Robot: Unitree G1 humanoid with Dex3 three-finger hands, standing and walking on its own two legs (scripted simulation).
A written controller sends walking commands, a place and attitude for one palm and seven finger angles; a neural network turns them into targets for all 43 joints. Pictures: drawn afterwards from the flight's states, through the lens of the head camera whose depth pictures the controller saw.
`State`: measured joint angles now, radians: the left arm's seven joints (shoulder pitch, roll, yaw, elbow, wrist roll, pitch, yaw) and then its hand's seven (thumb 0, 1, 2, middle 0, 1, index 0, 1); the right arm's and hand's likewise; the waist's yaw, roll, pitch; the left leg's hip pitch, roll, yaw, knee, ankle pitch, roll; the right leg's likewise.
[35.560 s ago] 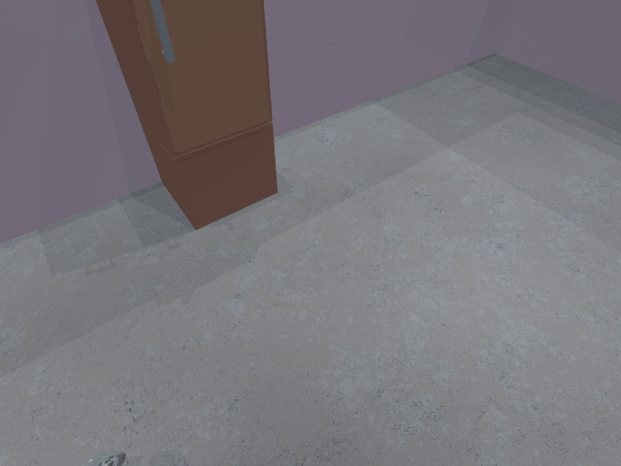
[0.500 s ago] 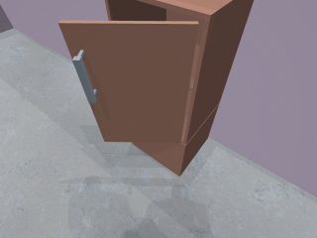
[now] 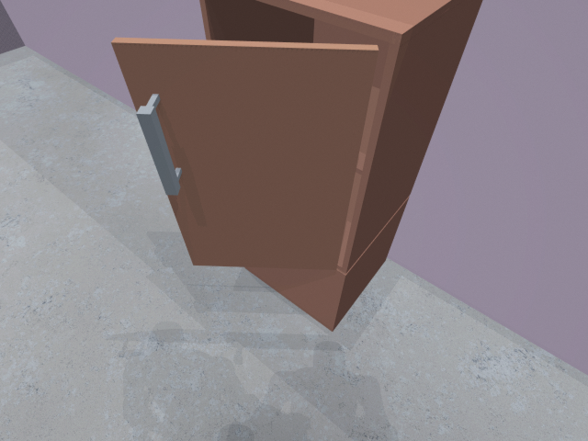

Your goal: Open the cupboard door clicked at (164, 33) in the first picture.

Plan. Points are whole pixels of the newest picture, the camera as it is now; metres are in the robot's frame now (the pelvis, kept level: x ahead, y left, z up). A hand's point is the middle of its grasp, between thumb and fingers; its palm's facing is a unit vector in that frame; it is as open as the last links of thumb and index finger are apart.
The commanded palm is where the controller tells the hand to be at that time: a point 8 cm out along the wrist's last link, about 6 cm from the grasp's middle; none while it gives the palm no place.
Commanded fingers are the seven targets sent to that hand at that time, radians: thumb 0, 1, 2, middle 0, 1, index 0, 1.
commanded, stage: raise the hand with hooked fingers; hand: left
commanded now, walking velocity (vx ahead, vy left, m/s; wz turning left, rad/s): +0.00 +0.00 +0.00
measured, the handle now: (164, 147) +0.56 +0.27 +0.08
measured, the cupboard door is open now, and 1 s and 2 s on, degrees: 36 36 36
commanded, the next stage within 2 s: none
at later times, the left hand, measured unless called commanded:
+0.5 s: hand (135, 438) +0.13 +0.21 -0.03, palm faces +0.13 -0.99 -0.05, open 9.2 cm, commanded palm +0.13 +0.26 -0.02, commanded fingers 0.00 0.27 0.63 -0.25 -0.70 -0.25 -0.70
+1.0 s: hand (93, 380) +0.18 +0.26 +0.03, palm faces +0.05 -1.00 -0.04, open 12.2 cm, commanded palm +0.15 +0.31 +0.04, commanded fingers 0.00 -0.31 0.38 -0.29 -1.08 -0.29 -1.08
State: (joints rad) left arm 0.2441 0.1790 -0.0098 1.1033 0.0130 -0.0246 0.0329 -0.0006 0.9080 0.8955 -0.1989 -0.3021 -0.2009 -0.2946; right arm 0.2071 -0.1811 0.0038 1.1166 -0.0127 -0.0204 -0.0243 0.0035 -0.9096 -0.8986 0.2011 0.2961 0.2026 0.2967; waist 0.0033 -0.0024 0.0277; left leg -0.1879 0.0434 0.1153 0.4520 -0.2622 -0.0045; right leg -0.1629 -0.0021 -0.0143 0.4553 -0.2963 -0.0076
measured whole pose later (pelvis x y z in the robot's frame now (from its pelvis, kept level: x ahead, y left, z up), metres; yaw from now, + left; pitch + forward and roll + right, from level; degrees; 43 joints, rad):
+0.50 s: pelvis -0.04 -0.02 -0.08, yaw +5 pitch +11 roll -1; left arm 0.40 0.23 0.21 0.05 -0.29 -0.45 -0.34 0.01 0.49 0.72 -0.23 -0.57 -0.23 -0.56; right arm 0.16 -0.26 -0.02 0.52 0.02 -0.24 -0.06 0.01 -0.90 -0.90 0.20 0.30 0.20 0.30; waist 0.05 0.00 -0.11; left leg -0.81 0.06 -0.02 1.09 -0.47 -0.02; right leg -0.72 -0.02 -0.13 1.07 -0.54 -0.04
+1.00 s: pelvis -0.05 +0.01 -0.04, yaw +4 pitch +7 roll -2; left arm 0.21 0.33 0.32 0.17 -0.36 -0.31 -0.43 0.00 -0.09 0.47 -0.27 -0.94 -0.27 -0.93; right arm 0.30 -0.30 0.01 0.61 0.04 -0.27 -0.09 0.01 -0.90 -0.90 0.20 0.30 0.20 0.30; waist 0.00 0.02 -0.07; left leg -0.62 0.05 0.03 0.87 -0.38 0.01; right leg -0.54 -0.02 -0.09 0.83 -0.42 -0.01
